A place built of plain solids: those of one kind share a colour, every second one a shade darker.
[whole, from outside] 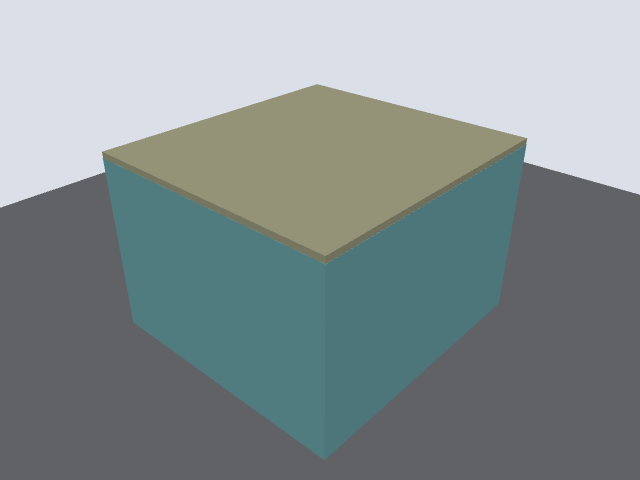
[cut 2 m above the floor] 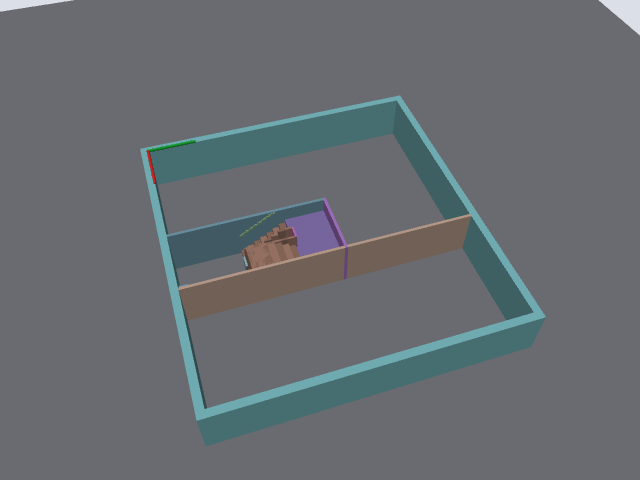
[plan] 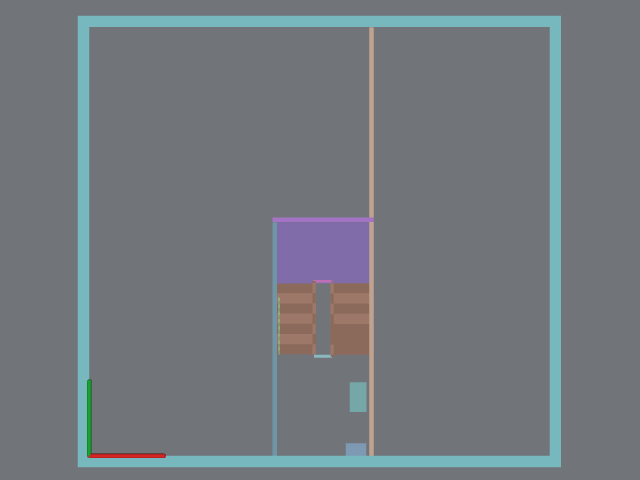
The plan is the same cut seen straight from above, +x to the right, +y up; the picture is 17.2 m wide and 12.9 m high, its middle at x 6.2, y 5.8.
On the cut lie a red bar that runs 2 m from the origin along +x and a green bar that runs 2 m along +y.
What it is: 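A small block of dwellings, 12.4 m wide and 11.5 m deep inside, its common dog-leg stair of 16 risers of 174 mm a storey on goings of 274 mm, 1.05 m wide flights and a well of 0.38 m; the dwelling on the second floor; a hall, a living room with a kitchen corner, a second bedroom, a bedroom, the bathroom shut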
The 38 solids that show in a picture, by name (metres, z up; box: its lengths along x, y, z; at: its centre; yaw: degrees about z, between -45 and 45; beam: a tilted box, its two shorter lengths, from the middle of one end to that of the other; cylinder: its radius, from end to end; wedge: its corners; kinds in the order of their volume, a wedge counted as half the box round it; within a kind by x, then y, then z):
{
 "wall_1": {"box": [0.31, 12.14, 8.42], "at": [-0.15, 5.76, 4.16]},
 "wall_2": {"box": [12.99, 0.31, 8.42], "at": [6.18, -0.15, 4.16]},
 "wall_3": {"box": [12.99, 0.31, 8.42], "at": [6.18, 11.67, 4.16]},
 "wall_4": {"box": [0.31, 12.14, 8.42], "at": [12.52, 5.76, 4.16]},
 "roof_slab_1": {"box": [12.97, 12.12, 0.44], "at": [6.18, 5.76, 8.43]},
 "piece_1": {"box": [1.05, 1.92, 0.22], "at": [5.57, 3.69, 0.06]},
 "piece_2": {"box": [1.05, 1.65, 0.4], "at": [5.57, 3.82, 0.15]},
 "piece_3": {"box": [1.05, 1.38, 0.57], "at": [5.57, 3.96, 0.24]},
 "piece_4": {"box": [1.05, 1.1, 0.75], "at": [5.57, 4.1, 0.32]},
 "piece_5": {"box": [1.05, 0.83, 0.92], "at": [5.57, 4.23, 0.41]},
 "piece_6": {"box": [1.05, 0.56, 1.1], "at": [5.57, 4.37, 0.5]},
 "piece_7": {"box": [1.05, 0.28, 1.27], "at": [5.57, 4.51, 0.59]},
 "piece_8": {"box": [0.09, 0.28, 1.14], "at": [6.04, 2.86, 0.52]},
 "piece_9": {"box": [0.09, 0.28, 1.32], "at": [6.04, 3.14, 0.61]},
 "piece_10": {"box": [0.09, 0.28, 1.49], "at": [6.04, 3.41, 0.7]},
 "piece_11": {"box": [0.09, 0.28, 1.67], "at": [6.04, 3.69, 0.78]},
 "piece_12": {"box": [0.09, 0.28, 1.84], "at": [6.04, 3.96, 0.87]},
 "piece_13": {"box": [0.09, 0.28, 2.02], "at": [6.04, 4.24, 0.96]},
 "piece_14": {"box": [0.09, 0.28, 2.19], "at": [6.04, 4.51, 1.05]},
 "piece_15": {"box": [0.09, 0.28, 2.14], "at": [6.53, 2.85, 2.47]},
 "piece_16": {"box": [0.09, 0.28, 1.44], "at": [6.53, 3.95, 2.12]},
 "piece_17": {"box": [0.09, 0.28, 1.27], "at": [6.53, 4.23, 2.03]},
 "piece_18": {"box": [0.09, 0.28, 1.09], "at": [6.53, 4.5, 1.94]},
 "piece_19": {"box": [1.05, 0.28, 2.67], "at": [7.0, 2.86, 1.28]},
 "piece_20": {"box": [1.05, 0.56, 2.49], "at": [7.0, 2.99, 1.2]},
 "piece_21": {"box": [1.05, 0.83, 2.32], "at": [7.0, 3.13, 1.11]},
 "piece_22": {"box": [1.05, 1.1, 2.14], "at": [7.0, 3.27, 1.02]},
 "piece_23": {"box": [1.05, 1.38, 1.97], "at": [7.0, 3.4, 0.93]},
 "piece_24": {"box": [1.05, 1.65, 1.79], "at": [7.0, 3.54, 0.85]},
 "piece_25": {"box": [1.05, 1.92, 1.62], "at": [7.0, 3.68, 0.76]},
 "core_wall_low_1": {"box": [0.12, 11.52, 5.47], "at": [7.58, 5.76, 2.68]},
 "core_wall_1": {"box": [0.12, 6.28, 8.26], "at": [4.98, 3.14, 4.08]},
 "half_1": {"box": [2.48, 1.65, 1.44], "at": [6.28, 5.46, 0.67]},
 "core_wall_back_1": {"box": [2.73, 0.12, 8.26], "at": [6.28, 6.34, 4.08]},
 "hung_more_letter_boxes_1": {"box": [0.55, 0.34, 1.3], "at": [7.17, 0.17, 0.6]},
 "ground_whole_1": {"box": [0.48, 0.08, 1.0], "at": [6.28, 2.67, 0.45]},
 "whole_1": {"box": [0.48, 0.08, 0.95], "at": [6.28, 4.69, 1.87]},
 "laid_doormat_1": {"box": [0.45, 0.8, 0.05], "at": [7.22, 1.58, -0.02]}
}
